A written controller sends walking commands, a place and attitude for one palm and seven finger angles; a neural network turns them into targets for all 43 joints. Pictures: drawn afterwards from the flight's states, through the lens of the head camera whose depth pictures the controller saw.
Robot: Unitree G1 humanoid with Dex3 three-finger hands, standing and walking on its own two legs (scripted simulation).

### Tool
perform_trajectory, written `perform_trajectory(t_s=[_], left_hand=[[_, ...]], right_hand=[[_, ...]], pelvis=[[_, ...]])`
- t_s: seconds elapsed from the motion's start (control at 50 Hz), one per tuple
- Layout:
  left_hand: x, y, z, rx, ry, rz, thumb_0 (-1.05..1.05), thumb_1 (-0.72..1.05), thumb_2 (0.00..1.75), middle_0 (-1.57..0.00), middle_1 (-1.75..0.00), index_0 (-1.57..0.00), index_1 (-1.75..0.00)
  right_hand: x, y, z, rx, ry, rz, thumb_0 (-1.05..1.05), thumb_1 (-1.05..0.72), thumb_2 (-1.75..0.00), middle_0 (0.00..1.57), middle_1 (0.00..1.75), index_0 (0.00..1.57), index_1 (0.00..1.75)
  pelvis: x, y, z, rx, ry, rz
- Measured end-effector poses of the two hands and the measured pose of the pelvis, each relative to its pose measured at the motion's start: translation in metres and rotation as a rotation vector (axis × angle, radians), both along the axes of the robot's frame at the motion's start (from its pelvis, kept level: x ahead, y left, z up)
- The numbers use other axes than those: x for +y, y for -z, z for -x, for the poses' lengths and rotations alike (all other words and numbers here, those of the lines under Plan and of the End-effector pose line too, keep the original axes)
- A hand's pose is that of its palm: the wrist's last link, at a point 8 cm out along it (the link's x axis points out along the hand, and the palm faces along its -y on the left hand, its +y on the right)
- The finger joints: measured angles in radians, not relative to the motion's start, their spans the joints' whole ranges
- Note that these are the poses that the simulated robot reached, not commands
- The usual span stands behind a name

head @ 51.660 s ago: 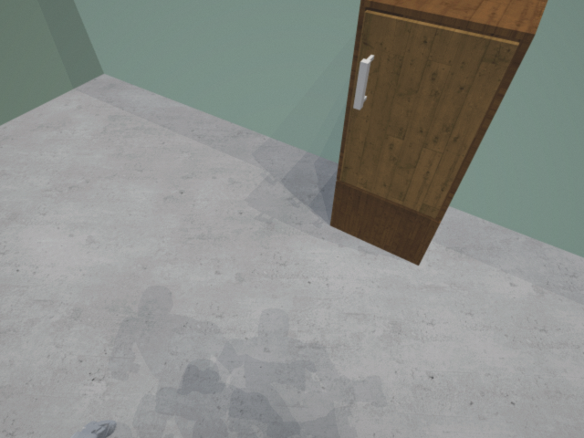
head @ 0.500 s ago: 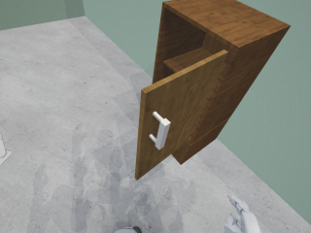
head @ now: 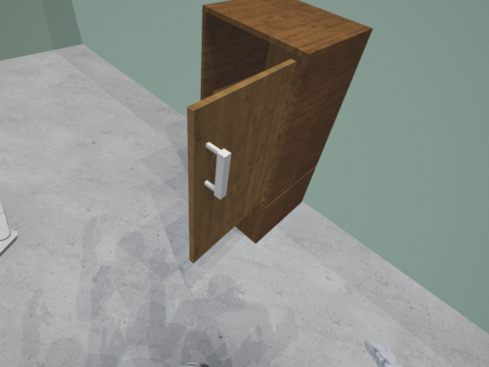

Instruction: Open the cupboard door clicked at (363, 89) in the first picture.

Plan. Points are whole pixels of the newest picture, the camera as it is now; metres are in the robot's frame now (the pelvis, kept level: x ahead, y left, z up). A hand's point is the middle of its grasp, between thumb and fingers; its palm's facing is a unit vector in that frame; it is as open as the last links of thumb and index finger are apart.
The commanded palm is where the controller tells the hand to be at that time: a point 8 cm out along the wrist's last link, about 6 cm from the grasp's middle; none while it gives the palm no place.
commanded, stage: stop stepping back and stand still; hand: left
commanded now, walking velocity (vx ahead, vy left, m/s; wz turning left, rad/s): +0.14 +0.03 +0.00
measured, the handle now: (215, 171) +0.54 +0.07 -0.02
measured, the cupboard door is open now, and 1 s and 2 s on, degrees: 93 93 93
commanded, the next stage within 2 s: let the arm hang, fingers relaxed in 1.04 s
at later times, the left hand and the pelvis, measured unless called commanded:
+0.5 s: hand out of the picture +0.14 +0.28 +0.19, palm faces +0.39 -0.79 -0.47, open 7.4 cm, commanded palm +0.08 +0.33 +0.20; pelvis -0.05 +0.02 +0.02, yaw +0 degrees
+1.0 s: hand out of the picture +0.18 +0.28 +0.18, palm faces +0.36 -0.76 -0.54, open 7.4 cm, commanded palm +0.11 +0.33 +0.20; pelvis -0.03 +0.03 +0.02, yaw +0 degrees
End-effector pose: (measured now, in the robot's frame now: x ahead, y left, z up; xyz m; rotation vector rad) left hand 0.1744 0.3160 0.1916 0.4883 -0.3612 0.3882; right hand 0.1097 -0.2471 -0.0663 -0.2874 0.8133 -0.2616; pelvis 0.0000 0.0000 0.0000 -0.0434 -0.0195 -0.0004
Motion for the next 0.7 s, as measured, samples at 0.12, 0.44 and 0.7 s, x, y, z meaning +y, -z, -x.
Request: perform_trajectory(t_s=[0.12, 0.44, 0.7], left_hand=[[-0.016, -0.012, 0.050, 0.082, 0.050, -0.056, 0.02, 0.89, 0.90, -0.21, -0.30, -0.21, -0.31], [0.013, -0.009, 0.064, 0.055, -0.017, -0.018, 0.02, 0.89, 0.90, -0.20, -0.30, -0.21, -0.31], [0.014, -0.001, 0.070, 0.150, -0.131, 0.001, 0.01, 0.89, 0.90, -0.21, -0.30, -0.21, -0.31]], right_hand=[[0.002, -0.005, 0.043, 0.021, -0.002, -0.043, 0.01, -0.91, -0.90, 0.20, 0.30, 0.20, 0.30], [0.063, -0.012, 0.028, -0.114, -0.071, -0.116, 0.01, -0.91, -0.90, 0.20, 0.30, 0.20, 0.30], [0.045, 0.009, 0.011, -0.008, -0.109, -0.118, 0.01, -0.91, -0.90, 0.21, 0.30, 0.21, 0.30]], pelvis=[[0.003, -0.011, 0.028, 0.005, -0.009, -0.012], [0.029, -0.014, 0.055, -0.007, -0.001, -0.032], [0.023, -0.016, 0.041, 0.009, -0.018, -0.044]])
